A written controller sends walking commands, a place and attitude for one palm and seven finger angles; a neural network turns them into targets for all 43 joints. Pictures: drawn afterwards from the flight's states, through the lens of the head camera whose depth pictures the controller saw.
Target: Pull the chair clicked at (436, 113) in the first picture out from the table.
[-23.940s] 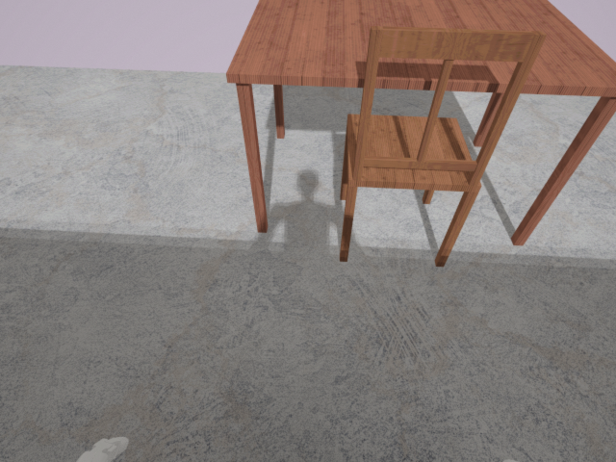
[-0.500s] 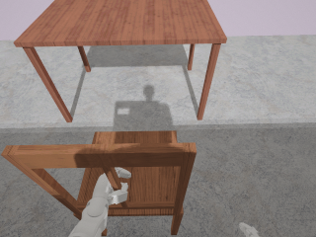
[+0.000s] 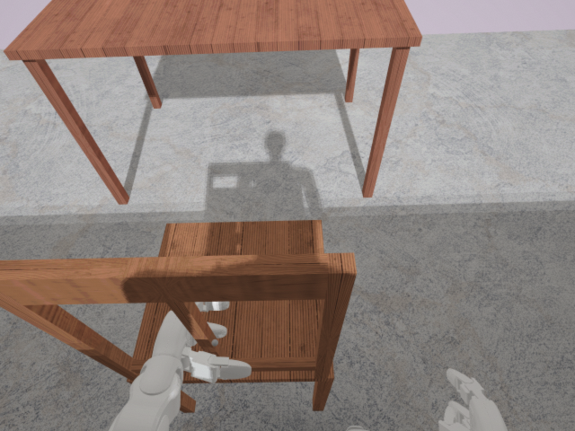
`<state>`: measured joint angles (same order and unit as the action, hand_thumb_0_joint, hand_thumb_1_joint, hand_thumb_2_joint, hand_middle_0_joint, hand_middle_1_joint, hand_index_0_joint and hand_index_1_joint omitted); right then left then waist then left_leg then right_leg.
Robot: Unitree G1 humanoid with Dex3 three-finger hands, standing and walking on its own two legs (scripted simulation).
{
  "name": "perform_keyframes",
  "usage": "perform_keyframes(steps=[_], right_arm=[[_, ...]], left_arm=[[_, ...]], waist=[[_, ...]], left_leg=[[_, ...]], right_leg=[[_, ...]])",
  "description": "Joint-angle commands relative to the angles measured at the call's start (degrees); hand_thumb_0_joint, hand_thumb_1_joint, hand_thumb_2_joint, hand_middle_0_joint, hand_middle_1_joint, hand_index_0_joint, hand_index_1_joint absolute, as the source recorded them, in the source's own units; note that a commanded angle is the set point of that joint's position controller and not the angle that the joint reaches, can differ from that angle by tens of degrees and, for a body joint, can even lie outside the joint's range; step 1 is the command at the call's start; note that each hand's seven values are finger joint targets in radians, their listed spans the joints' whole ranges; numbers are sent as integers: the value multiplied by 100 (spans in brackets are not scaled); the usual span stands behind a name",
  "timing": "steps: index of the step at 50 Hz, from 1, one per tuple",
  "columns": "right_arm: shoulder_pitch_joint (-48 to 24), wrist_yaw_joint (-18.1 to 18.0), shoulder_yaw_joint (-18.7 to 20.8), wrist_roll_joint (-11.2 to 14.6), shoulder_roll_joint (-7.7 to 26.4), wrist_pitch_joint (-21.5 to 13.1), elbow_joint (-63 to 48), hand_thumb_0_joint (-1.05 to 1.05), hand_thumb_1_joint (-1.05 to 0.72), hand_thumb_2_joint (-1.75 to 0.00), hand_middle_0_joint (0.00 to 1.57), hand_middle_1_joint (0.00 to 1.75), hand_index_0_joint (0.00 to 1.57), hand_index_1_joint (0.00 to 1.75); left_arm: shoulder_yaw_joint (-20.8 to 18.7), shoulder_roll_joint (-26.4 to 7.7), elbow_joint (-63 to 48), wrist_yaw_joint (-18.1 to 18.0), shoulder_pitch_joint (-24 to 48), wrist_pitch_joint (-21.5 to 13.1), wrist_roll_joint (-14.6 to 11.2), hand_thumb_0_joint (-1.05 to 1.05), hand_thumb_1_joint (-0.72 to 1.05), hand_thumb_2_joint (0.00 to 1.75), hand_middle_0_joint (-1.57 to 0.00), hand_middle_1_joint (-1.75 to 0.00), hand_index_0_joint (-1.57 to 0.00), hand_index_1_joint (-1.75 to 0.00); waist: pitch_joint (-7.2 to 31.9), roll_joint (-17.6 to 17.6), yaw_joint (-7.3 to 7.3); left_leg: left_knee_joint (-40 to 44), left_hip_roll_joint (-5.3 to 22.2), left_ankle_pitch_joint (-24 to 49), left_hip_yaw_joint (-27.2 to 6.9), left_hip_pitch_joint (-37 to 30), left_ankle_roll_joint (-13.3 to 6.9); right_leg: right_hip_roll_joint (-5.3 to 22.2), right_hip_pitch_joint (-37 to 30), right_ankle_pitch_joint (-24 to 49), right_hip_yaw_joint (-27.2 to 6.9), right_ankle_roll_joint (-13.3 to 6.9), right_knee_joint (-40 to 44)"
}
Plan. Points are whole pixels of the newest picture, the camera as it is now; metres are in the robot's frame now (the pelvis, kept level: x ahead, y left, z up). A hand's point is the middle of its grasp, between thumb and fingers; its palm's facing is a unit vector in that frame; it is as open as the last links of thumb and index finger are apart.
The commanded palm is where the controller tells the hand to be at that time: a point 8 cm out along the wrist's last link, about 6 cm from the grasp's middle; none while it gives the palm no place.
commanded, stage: open the thumb and straighten the fingers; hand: left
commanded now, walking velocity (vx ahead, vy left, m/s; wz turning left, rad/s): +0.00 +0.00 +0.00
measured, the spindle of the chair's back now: (204, 336) +0.27 +0.14 -0.06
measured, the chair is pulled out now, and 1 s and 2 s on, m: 0.71 0.71 0.71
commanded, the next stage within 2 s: draw the fingers out of the gap in 0.34 s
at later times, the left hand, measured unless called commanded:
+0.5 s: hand (214, 351) +0.25 +0.12 -0.06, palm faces -0.05 -0.99 -0.15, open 17.4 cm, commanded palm +0.22 +0.17 -0.04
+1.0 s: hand (201, 420) +0.16 +0.12 -0.06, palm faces -0.04 -0.99 -0.14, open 17.5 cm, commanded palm +0.13 +0.18 -0.04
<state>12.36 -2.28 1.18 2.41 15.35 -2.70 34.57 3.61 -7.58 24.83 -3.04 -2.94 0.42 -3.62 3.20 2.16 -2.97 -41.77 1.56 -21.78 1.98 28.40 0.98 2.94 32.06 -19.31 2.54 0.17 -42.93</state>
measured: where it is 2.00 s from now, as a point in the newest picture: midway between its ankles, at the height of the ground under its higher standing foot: outside the picture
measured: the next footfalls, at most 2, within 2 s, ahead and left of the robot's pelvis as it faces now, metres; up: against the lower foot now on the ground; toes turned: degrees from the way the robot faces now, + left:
none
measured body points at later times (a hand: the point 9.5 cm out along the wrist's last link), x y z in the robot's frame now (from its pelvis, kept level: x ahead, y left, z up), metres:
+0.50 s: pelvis +0.02 -0.01 -0.02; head +0.06 -0.02 +0.43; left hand +0.25 +0.17 -0.05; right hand +0.18 -0.26 -0.11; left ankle -0.01 +0.13 -0.71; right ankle +0.02 -0.12 -0.71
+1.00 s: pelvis +0.00 +0.00 -0.04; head +0.04 -0.01 +0.41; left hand +0.16 +0.18 -0.04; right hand +0.19 -0.23 -0.10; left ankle -0.01 +0.13 -0.71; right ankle +0.02 -0.12 -0.71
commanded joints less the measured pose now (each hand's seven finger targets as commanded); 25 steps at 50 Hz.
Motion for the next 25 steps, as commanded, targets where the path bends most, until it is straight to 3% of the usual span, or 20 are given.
perform_keyframes(steps=[1, 4, 7, 10, 13, 14, 17, 19, 21, 22, 23, 25], right_arm=[[-160, -96, 191, 5, 625, -368, -898, 0, -90, -90, 20, 30, 20, 30], [-101, -120, 161, -1, 631, -389, -914, 0, -90, -90, 20, 30, 20, 30], [-65, -127, 136, -18, 657, -338, -959, 0, -90, -90, 20, 30, 20, 30], [-82, -150, 126, -20, 642, -330, -1068, 0, -90, -90, 20, 30, 20, 30], [-72, -186, 131, -22, 595, -396, -1181, 0, -90, -90, 20, 30, 20, 30], [-37, -197, 113, -21, 578, -416, -1171, 0, -90, -90, 20, 30, 20, 30], [-19, -225, 97, -31, 594, -461, -1162, 0, -90, -90, 20, 30, 20, 30], [25, -251, 110, -38, 620, -481, -1156, 0, -90, -90, 20, 30, 20, 30], [10, -245, 111, -33, 620, -486, -1198, 0, -90, -90, 20, 30, 20, 30], [21, -253, 127, -42, 637, -459, -1227, 0, -90, -90, 20, 30, 20, 30], [-32, -239, 118, -41, 647, -433, -1291, 0, -90, -90, 20, 30, 20, 30], [-97, -219, 114, -21, 572, -415, -1435, 0, -90, -90, 20, 30, 20, 30]], left_arm=[[-121, -425, -1704, 13, 754, -242, -30, 0, -55, 20, -22, -65, -22, -65], [-18, -371, -1744, 37, 539, -81, -8, 0, -55, 20, -15, -43, -15, -43], [-248, -585, -1492, 90, 105, 130, 54, 0, -55, 20, -7, -22, -7, -22], [-348, -774, -1957, 129, 272, 227, 74, 0, -55, 20, 0, 0, 0, 0], [-225, -679, -2513, 127, -19, 250, 48, 0, -55, 20, 0, 0, 0, 0], [-112, -585, -2631, 118, 34, 257, 20, 0, -55, 20, 0, 0, 0, 0], [4, -522, -2691, 103, 33, 307, 25, 0, -55, 20, 0, 0, 0, 0], [18, -528, -2649, 100, -65, 374, 43, 0, -55, 20, 0, 0, 0, 0], [75, -483, -2675, 105, -334, 434, 71, 0, -55, 20, 0, 0, 0, 0], [-342, -809, -2376, 98, -880, 489, 79, 0, -55, 20, 0, 0, 0, 0], [-300, -777, -2503, 129, -1124, 517, 88, 0, -55, 20, 0, 0, 0, 0], [-201, -698, -2820, 125, -1504, 550, 104, 0, -55, 20, 0, 0, 0, 0]], waist=[[1640, -535, 4], [1535, -548, -58], [1306, -797, -13], [1485, -488, 7], [1777, -155, 27], [1789, -299, -63], [1660, -301, -128], [1585, -480, -155], [1592, -490, -108], [1536, -567, 30], [1590, -447, 115], [1606, -479, 153]], left_leg=[[271, -45, 1198, -57, -265, -186], [109, -57, 1305, -70, -178, -199], [-35, -84, 1193, -69, 191, -202], [-109, -111, 1219, -60, 174, -214], [-226, -92, 1622, -76, -48, -205], [-278, -92, 1633, -80, -61, -213], [-343, -105, 1482, -138, 47, -215], [-386, -103, 1448, -149, 104, -221], [-394, -109, 1415, -160, 136, -219], [-425, -122, 1333, -125, 319, -198], [-393, -132, 1416, -126, 353, -190], [-404, -139, 1341, -97, 416, -180]], right_leg=[[-33, -937, 1419, 34, -40, 301], [-29, -813, 1601, 51, -22, 209], [-22, -703, 1598, 55, 2, 110], [6, -760, 1612, 16, -11, 50], [9, -815, 1951, 50, -55, -50], [7, -785, 2010, 63, -23, -62], [-4, -617, 1818, 97, -6, -94], [-3, -554, 1820, 117, 7, -104], [6, -522, 1758, 135, 2, -129], [4, -540, 1695, 138, -5, -179], [13, -647, 1801, 130, -48, -197], [40, -684, 1732, 124, -40, -228]])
